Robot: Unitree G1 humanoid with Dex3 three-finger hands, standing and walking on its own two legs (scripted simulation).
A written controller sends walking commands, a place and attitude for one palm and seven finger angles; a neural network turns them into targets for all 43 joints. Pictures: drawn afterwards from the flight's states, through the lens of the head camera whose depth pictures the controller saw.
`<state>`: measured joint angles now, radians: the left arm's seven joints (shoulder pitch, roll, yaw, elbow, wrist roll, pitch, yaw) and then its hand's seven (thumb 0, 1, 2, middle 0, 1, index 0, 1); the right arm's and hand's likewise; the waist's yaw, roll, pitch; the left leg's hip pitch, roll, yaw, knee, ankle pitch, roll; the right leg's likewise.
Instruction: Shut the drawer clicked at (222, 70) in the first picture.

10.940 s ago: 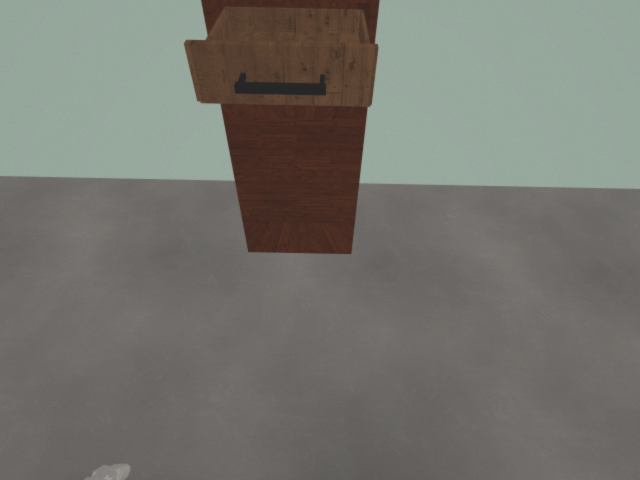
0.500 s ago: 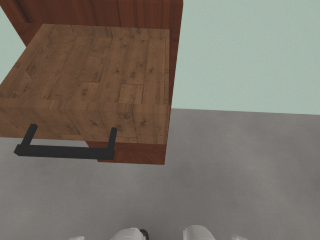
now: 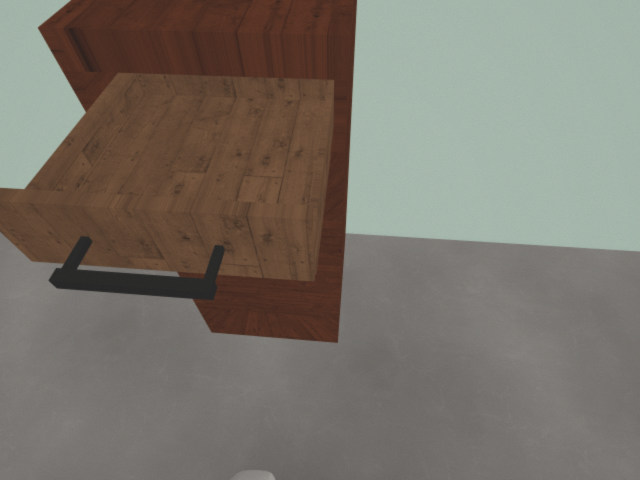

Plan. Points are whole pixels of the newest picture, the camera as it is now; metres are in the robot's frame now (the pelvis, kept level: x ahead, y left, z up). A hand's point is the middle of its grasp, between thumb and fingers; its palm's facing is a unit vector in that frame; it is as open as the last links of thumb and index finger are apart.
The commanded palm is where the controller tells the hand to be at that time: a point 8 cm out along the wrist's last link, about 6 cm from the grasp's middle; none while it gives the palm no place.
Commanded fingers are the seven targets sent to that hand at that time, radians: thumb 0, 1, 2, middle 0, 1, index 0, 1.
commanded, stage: come to a stop and stand still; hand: left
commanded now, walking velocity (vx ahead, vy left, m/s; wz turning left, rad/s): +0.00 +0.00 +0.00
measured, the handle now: (141, 267) +0.31 +0.24 +0.10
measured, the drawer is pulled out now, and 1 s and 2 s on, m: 0.27 0.27 0.27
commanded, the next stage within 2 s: look again from close up in 0.44 s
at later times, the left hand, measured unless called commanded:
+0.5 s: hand out of the picture +0.00 +0.21 -0.18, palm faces +0.01 -0.98 -0.18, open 7.3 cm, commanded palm none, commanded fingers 0.00 0.90 0.90 -0.20 -0.30 -0.20 -0.30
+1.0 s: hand out of the picture +0.00 +0.23 -0.18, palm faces -0.02 -0.98 -0.21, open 7.3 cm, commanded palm none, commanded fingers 0.00 0.90 0.90 -0.20 -0.30 -0.20 -0.30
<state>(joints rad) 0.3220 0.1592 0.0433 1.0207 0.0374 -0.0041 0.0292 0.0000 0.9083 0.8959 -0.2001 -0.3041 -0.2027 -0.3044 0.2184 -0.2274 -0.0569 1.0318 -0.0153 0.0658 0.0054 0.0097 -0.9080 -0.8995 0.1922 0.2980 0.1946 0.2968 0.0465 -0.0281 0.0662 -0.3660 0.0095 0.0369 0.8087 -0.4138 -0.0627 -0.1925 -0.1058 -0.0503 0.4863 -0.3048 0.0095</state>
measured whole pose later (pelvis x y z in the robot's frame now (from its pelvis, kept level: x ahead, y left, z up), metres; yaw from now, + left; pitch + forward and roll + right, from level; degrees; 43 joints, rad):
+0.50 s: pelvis +0.00 +0.04 +0.00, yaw -2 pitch -1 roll +1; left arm 0.28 0.14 0.01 1.12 0.02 0.00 0.03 0.01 0.92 0.90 -0.20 -0.30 -0.20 -0.30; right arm 0.21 -0.17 -0.02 1.10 -0.01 -0.01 -0.02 -0.01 -0.95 -0.90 0.20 0.30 0.20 0.30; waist 0.01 -0.01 0.01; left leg -0.16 0.01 0.11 0.42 -0.24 0.01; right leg -0.18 -0.05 -0.07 0.46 -0.27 0.01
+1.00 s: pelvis -0.02 +0.05 -0.01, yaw -1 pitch -2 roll +0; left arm 0.27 0.16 -0.01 1.07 0.01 0.00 0.03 0.00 0.91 0.90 -0.20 -0.30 -0.20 -0.30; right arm 0.32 -0.13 0.02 1.09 -0.02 0.00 -0.01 0.01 -0.91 -0.90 0.20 0.30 0.20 0.30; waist -0.01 0.01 0.03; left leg -0.19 0.00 0.11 0.47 -0.24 0.04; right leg -0.20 -0.07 -0.07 0.49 -0.26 0.02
